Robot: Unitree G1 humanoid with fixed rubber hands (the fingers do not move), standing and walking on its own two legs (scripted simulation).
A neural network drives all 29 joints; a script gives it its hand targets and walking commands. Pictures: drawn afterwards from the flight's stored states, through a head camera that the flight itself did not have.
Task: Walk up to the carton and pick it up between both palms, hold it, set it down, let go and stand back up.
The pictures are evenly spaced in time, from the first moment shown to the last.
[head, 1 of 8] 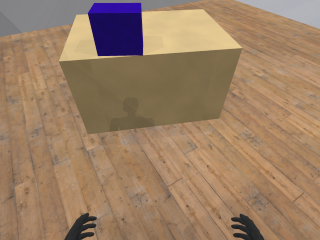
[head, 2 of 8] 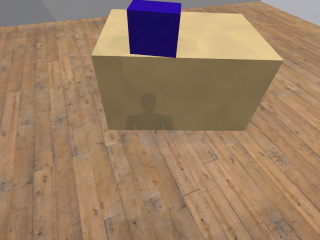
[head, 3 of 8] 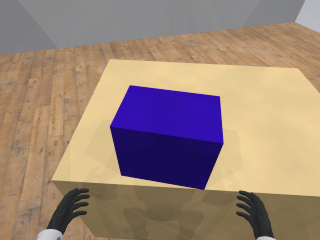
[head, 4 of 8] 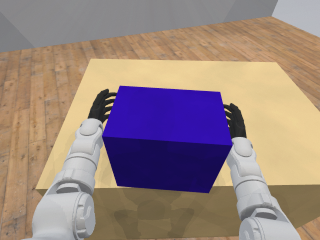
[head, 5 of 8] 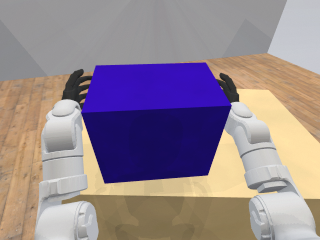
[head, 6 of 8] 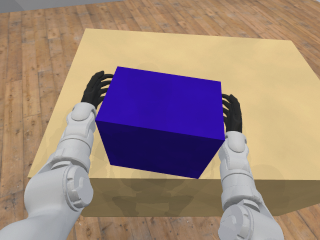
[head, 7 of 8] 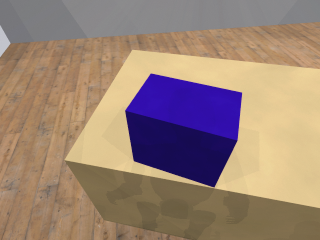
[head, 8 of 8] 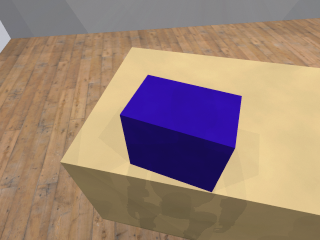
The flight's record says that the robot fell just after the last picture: no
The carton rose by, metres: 0.19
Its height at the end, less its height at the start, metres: +0.00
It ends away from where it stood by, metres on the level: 0.02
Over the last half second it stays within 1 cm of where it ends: yes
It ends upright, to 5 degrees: yes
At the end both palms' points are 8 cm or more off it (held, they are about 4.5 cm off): yes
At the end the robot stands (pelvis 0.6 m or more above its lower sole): yes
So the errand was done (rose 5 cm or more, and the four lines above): yes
